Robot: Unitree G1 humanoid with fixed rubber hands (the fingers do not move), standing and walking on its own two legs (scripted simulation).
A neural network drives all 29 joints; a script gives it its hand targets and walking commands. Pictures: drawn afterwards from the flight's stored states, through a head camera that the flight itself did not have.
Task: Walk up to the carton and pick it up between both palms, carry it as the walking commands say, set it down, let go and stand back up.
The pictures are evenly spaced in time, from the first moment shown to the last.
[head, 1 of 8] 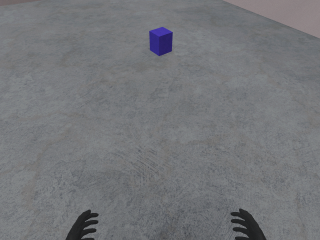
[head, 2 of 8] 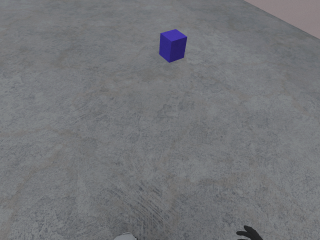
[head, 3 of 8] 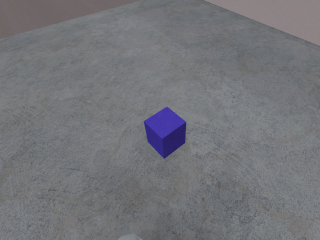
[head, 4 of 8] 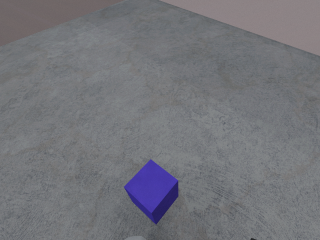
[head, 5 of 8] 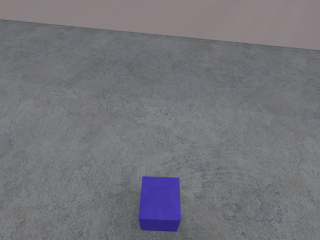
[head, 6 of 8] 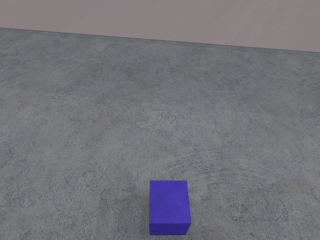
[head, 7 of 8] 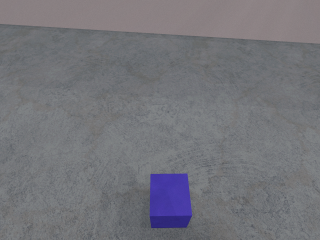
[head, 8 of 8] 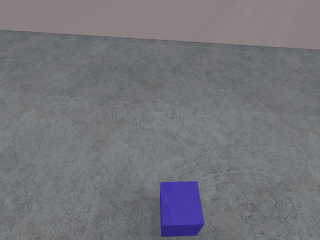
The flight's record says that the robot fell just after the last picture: no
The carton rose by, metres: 0.00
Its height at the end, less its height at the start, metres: +0.00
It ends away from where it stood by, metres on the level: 0.00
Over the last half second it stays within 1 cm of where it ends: yes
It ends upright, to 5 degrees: yes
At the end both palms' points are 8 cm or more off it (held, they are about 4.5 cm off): yes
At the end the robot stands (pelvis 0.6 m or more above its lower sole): yes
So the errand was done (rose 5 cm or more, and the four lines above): no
